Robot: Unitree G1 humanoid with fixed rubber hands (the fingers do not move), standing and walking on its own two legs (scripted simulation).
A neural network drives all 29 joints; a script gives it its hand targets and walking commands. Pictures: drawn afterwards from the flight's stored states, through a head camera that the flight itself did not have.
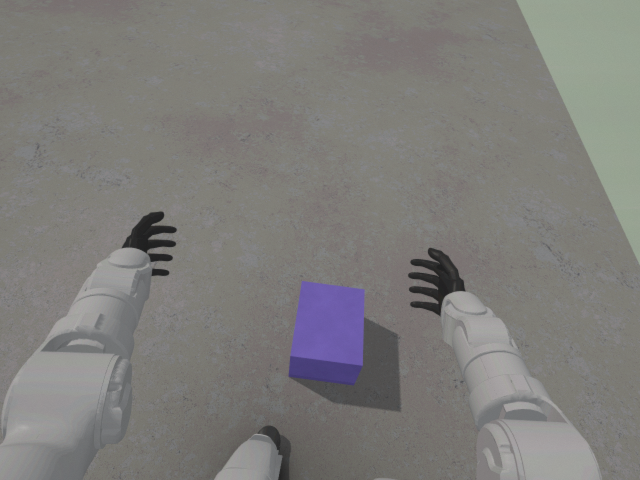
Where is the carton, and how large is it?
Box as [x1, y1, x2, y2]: [289, 281, 364, 384]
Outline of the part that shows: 302,281 290,355 289,376 353,384 362,365 364,289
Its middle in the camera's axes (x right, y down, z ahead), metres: +0.03 +0.30 +1.24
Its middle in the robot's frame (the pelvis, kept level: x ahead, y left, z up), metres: +0.65 -0.05 -0.67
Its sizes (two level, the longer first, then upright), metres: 0.262 0.210 0.159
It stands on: the floor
